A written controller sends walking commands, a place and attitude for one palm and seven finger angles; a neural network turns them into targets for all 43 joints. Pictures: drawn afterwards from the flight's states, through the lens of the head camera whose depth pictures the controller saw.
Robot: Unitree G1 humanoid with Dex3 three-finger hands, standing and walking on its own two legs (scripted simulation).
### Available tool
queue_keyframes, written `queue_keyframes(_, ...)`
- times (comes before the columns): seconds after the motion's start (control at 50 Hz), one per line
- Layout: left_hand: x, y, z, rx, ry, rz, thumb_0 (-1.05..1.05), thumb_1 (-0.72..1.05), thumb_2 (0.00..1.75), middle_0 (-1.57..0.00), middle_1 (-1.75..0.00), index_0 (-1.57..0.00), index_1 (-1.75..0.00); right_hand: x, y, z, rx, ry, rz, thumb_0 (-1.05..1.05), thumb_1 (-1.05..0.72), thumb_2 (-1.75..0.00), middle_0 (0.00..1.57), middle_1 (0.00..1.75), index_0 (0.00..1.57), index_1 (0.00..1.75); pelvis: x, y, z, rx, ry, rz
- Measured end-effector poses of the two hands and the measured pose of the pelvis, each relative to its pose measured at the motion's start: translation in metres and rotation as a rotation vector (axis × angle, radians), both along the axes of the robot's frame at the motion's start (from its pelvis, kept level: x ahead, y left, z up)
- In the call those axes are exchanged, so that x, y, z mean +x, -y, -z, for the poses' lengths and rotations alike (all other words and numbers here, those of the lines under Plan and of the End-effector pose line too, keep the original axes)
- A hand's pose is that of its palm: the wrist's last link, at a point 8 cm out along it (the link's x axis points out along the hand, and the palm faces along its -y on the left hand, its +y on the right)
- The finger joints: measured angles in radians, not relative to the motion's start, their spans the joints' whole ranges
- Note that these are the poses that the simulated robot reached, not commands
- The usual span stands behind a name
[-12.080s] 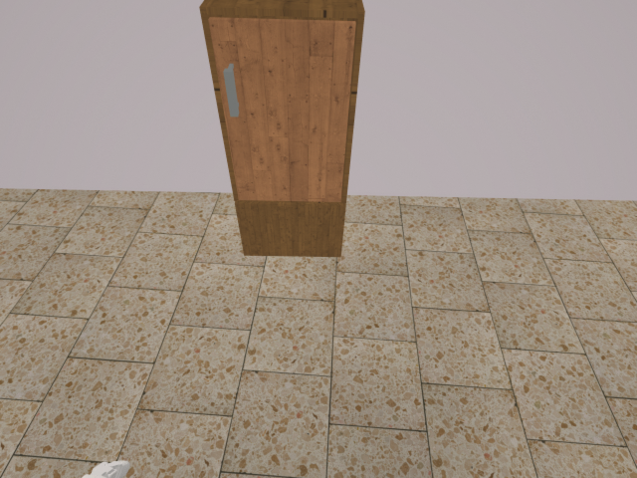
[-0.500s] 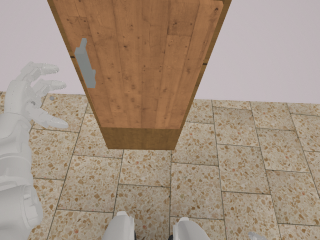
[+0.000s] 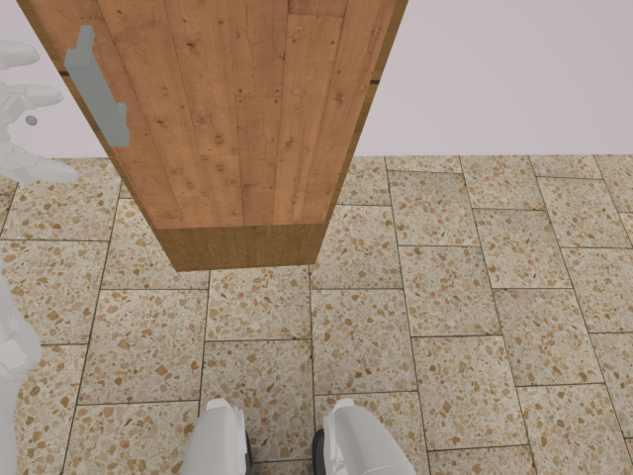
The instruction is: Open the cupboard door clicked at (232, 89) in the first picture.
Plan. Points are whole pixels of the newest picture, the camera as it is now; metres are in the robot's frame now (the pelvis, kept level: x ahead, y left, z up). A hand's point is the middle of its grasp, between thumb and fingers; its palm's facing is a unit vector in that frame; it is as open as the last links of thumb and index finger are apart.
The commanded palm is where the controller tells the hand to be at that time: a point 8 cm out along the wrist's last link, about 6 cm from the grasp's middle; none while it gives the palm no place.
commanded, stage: move the hooked fingers beside the handle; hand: left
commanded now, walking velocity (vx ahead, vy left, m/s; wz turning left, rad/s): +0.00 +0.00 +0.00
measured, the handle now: (103, 90) +0.56 +0.22 +0.07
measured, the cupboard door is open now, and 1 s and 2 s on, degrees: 0 0 0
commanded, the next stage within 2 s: slide the fingers in behind the handle in 0.76 s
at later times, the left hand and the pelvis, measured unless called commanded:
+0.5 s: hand (22, 131) +0.49 +0.28 +0.08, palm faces -0.01 -1.00 +0.00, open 14.0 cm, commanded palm +0.47 +0.32 +0.08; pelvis +0.01 +0.02 +0.01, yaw +0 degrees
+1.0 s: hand (40, 132) +0.49 +0.27 +0.08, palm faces +0.01 -1.00 -0.02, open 14.0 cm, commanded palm +0.48 +0.30 +0.07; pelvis +0.00 +0.01 +0.00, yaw +0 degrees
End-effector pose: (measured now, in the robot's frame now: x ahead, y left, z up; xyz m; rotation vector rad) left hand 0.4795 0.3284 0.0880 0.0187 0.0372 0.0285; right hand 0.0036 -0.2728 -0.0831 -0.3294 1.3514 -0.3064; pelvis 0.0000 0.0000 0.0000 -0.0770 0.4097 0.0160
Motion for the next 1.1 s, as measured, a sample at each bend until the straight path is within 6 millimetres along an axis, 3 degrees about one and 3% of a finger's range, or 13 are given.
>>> queue_keyframes(0.16,0.003,-0.013,0.007,0.01,-0.01,0.004,-0.01,-0.5,0.3,-0.3,-1.2,-0.3,-1.2,-0.004,-0.007,-0.001,0.012,-0.039,0.02,0.0,-0.9,-0.9,0.2,0.3,0.2,0.3,0.005,-0.004,0.0,-0.005,-0.021,0.012)
queue_keyframes(0.32,-0.006,-0.023,0.011,0.002,0.007,-0.003,-0.01,-0.5,0.3,-0.3,-1.2,-0.3,-1.2,0.012,-0.014,-0.002,0.02,-0.035,-0.006,0.0,-0.9,-0.9,0.2,0.3,0.2,0.3,0.011,-0.01,-0.002,-0.014,-0.017,0.001)
queue_keyframes(0.42,-0.007,-0.017,0.002,-0.003,0.041,0.024,-0.01,-0.5,0.3,-0.3,-1.2,-0.3,-1.2,0.027,-0.018,-0.004,0.021,-0.003,-0.021,0.0,-0.9,-0.9,0.2,0.3,0.2,0.3,0.013,-0.014,-0.006,-0.017,-0.003,-0.008)
queue_keyframes(0.6,-0.015,-0.004,0.007,-0.009,-0.013,0.015,-0.01,-0.5,0.3,-0.3,-1.2,-0.3,-1.2,0.046,-0.025,-0.008,0.039,0.075,-0.044,0.0,-0.9,-0.9,0.2,0.3,0.2,0.3,0.013,-0.018,-0.011,-0.009,0.025,-0.007)
queue_keyframes(0.88,-0.014,-0.003,0.004,0.006,0.001,0.013,-0.01,-0.5,0.3,-0.3,-1.2,-0.3,-1.2,0.021,-0.017,0.0,0.034,0.012,-0.028,0.0,-0.9,-0.9,0.2,0.3,0.2,0.3,0.005,-0.011,-0.006,-0.005,0.022,-0.01)
queue_keyframes(1.1,-0.005,0.02,0.009,-0.005,0.013,0.025,-0.01,-0.5,0.3,-0.3,-1.2,-0.3,-1.2,0.006,-0.007,0.001,0.025,-0.018,-0.001,0.0,-0.9,-0.9,0.2,0.3,0.2,0.3,0.004,-0.004,-0.003,-0.001,0.01,-0.005)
